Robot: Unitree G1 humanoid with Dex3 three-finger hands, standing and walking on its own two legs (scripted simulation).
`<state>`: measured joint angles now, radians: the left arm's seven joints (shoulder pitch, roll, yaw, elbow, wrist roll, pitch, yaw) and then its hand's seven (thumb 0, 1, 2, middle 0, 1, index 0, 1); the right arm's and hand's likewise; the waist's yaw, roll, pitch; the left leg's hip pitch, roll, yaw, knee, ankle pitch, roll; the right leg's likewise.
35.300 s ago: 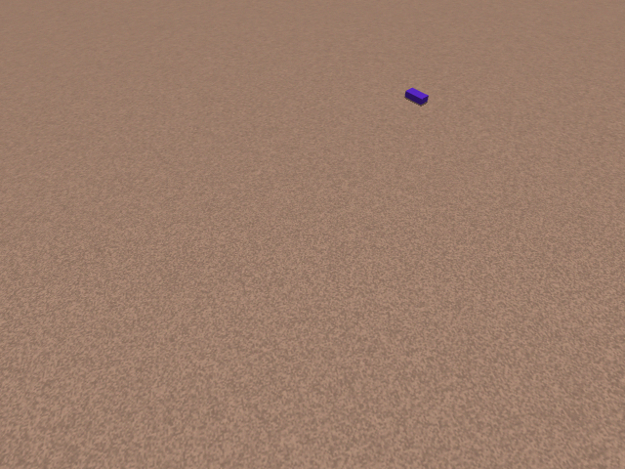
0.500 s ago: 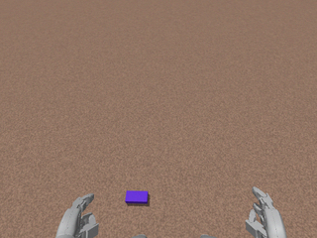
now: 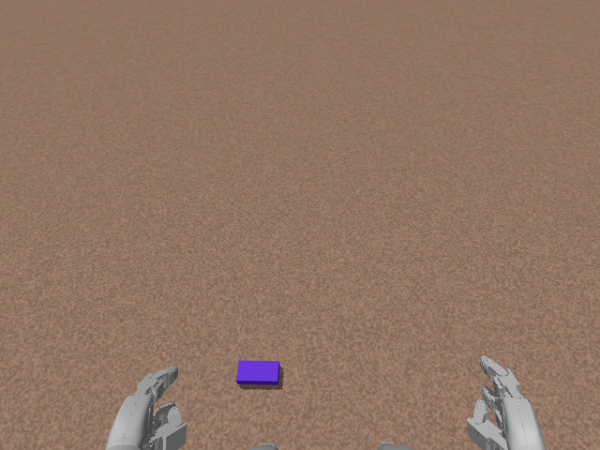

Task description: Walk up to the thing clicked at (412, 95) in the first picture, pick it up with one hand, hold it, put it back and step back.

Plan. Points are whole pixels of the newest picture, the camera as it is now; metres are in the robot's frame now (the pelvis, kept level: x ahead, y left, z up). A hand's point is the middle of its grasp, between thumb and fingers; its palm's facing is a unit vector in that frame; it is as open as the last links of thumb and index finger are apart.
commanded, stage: home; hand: left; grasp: from above
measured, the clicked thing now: (258, 372) +0.44 +0.18 -0.70
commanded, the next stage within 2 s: stand in 0.28 s
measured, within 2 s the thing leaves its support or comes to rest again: neither
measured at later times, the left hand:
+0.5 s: hand (174, 437) +0.16 +0.20 -0.08, palm faces +0.00 -0.95 -0.32, open 7.4 cm
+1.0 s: hand out of the picture +0.04 +0.24 -0.11, palm faces +0.01 -0.95 -0.32, open 7.4 cm
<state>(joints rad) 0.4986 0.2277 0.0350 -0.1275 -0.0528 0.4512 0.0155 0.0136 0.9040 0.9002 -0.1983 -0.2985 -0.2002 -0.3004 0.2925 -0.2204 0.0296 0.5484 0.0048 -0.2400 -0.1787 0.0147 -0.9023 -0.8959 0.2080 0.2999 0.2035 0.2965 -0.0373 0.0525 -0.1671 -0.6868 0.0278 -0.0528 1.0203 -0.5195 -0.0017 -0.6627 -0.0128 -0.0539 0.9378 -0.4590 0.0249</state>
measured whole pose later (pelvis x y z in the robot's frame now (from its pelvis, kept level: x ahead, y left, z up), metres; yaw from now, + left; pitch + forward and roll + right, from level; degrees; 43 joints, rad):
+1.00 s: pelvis -0.01 +0.01 +0.06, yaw -2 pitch -3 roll +0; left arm 0.20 0.27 0.05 1.06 0.04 0.02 0.03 0.01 0.90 0.90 -0.20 -0.30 -0.20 -0.30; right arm 0.20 -0.27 -0.05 1.06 -0.04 0.00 -0.03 0.01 -0.90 -0.90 0.21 0.30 0.20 0.30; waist 0.02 0.00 0.05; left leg -0.15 -0.01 0.02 0.47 -0.26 0.02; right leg -0.18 -0.05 0.01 0.47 -0.23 0.04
